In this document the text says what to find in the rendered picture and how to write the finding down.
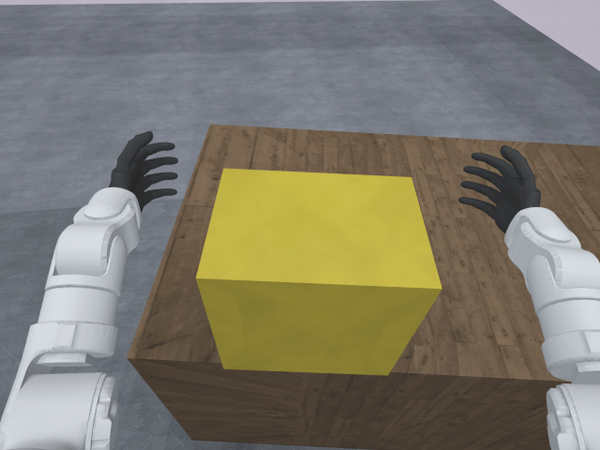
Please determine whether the robot right hand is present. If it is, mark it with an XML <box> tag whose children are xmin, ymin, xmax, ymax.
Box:
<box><xmin>458</xmin><ymin>145</ymin><xmax>541</xmax><ymax>233</ymax></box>

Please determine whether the right robot forearm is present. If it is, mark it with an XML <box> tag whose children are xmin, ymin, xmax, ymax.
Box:
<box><xmin>504</xmin><ymin>207</ymin><xmax>600</xmax><ymax>384</ymax></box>

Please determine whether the carton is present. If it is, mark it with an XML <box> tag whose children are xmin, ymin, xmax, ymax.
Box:
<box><xmin>196</xmin><ymin>169</ymin><xmax>443</xmax><ymax>376</ymax></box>

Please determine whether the pedestal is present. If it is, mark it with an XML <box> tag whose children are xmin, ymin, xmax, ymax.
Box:
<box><xmin>127</xmin><ymin>124</ymin><xmax>600</xmax><ymax>450</ymax></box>

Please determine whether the left robot upper arm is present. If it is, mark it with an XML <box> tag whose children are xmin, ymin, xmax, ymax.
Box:
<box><xmin>3</xmin><ymin>372</ymin><xmax>119</xmax><ymax>450</ymax></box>

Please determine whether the robot left hand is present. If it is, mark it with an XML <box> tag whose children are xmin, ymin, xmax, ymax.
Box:
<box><xmin>109</xmin><ymin>131</ymin><xmax>178</xmax><ymax>212</ymax></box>

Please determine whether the right robot upper arm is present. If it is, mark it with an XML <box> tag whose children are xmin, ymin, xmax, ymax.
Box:
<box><xmin>547</xmin><ymin>383</ymin><xmax>600</xmax><ymax>450</ymax></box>

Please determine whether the left robot forearm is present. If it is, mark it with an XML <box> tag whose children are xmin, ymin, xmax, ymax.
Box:
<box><xmin>0</xmin><ymin>187</ymin><xmax>142</xmax><ymax>450</ymax></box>

